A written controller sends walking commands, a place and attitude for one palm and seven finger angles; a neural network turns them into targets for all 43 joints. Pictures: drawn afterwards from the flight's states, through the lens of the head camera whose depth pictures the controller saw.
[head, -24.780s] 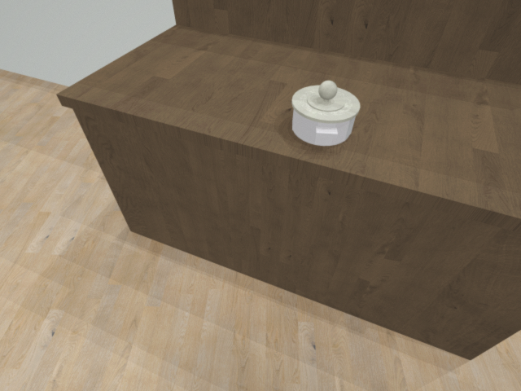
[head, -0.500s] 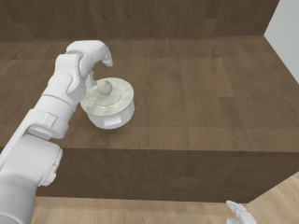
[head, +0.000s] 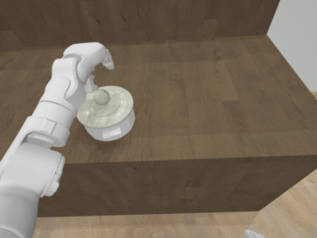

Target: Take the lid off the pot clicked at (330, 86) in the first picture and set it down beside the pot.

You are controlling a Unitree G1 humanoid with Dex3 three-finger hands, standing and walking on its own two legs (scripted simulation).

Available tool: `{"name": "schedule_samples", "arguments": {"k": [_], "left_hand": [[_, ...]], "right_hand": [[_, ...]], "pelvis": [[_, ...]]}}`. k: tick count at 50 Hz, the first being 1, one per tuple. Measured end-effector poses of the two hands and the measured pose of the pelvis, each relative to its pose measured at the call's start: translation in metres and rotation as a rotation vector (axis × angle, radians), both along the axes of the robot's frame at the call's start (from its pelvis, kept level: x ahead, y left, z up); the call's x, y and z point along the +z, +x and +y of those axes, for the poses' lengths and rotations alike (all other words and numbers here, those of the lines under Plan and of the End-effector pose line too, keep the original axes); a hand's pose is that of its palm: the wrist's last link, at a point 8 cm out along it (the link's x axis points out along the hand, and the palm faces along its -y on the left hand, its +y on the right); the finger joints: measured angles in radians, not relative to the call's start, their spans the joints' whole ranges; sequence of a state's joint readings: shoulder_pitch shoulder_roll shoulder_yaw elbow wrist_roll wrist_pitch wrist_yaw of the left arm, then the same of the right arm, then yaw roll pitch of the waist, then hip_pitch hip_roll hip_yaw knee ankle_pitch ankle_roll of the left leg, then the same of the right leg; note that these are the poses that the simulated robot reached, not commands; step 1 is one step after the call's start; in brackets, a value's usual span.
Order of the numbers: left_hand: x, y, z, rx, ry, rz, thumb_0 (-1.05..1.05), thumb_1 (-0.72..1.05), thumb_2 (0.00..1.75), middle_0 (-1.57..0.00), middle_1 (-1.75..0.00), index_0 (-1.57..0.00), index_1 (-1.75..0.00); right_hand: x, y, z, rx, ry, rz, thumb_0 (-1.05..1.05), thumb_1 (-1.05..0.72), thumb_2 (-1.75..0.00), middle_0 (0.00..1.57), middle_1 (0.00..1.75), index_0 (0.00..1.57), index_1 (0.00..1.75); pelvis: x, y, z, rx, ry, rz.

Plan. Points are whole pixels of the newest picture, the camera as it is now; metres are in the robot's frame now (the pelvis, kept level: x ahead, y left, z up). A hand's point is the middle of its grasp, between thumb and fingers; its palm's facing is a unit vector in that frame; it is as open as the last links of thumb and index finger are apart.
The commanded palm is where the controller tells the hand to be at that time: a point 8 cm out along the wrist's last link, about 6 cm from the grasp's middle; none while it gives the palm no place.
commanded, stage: move the open hand above the knob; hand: left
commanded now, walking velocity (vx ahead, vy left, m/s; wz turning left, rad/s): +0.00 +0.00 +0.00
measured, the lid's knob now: (101, 97) +0.49 +0.16 +0.09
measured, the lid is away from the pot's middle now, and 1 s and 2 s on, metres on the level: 0.00 0.00 0.00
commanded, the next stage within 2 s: lower the open fingers around the knob in 0.10 s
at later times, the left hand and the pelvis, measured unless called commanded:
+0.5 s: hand (91, 86) +0.45 +0.16 +0.16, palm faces -0.31 -0.04 -0.95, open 10.2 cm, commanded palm +0.45 +0.17 +0.21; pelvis +0.00 +0.00 +0.00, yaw +1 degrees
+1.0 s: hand (96, 96) +0.45 +0.16 +0.12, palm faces -0.31 -0.03 -0.95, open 10.2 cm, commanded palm +0.44 +0.16 +0.18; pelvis +0.00 +0.01 +0.00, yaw +0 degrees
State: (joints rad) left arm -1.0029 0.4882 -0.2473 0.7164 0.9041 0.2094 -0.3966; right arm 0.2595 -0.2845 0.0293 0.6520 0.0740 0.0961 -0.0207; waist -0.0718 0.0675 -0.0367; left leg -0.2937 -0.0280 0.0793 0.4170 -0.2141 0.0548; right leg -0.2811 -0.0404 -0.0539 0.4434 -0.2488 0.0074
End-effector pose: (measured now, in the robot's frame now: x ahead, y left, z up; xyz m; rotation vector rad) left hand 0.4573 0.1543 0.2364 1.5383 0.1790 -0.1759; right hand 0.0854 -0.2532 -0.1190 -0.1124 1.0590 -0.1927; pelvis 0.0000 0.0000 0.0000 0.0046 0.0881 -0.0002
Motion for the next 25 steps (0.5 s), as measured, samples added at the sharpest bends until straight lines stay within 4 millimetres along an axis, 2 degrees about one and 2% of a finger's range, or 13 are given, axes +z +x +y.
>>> {"name": "schedule_samples", "arguments": {"k": [14,18,25], "left_hand": [[-0.003,-0.009,0.011,0.062,0.005,0.035,0.0,-0.33,1.49,-0.84,-0.09,-0.84,-0.08],[-0.013,-0.008,0.016,0.093,0.003,0.082,0.0,-0.33,1.49,-0.84,-0.09,-0.84,-0.08],[-0.021,-0.007,0.009,0.031,-0.003,0.093,0.0,-0.33,1.49,-0.84,-0.09,-0.84,-0.08]], "right_hand": [[0.011,0.043,0.002,0.06,-0.002,-0.092,0.01,-0.91,-0.9,0.19,0.3,0.2,0.29],[0.012,0.045,0.003,0.069,-0.006,-0.094,0.01,-0.91,-0.9,0.2,0.3,0.2,0.29],[0.01,0.036,0.003,0.057,-0.015,-0.066,0.01,-0.91,-0.9,0.2,0.3,0.2,0.29]], "pelvis": [[0.0,-0.001,-0.004,0.02,-0.001,-0.005],[-0.001,-0.002,-0.005,0.024,-0.002,-0.002],[-0.001,-0.001,-0.004,0.022,-0.005,0.001]]}}
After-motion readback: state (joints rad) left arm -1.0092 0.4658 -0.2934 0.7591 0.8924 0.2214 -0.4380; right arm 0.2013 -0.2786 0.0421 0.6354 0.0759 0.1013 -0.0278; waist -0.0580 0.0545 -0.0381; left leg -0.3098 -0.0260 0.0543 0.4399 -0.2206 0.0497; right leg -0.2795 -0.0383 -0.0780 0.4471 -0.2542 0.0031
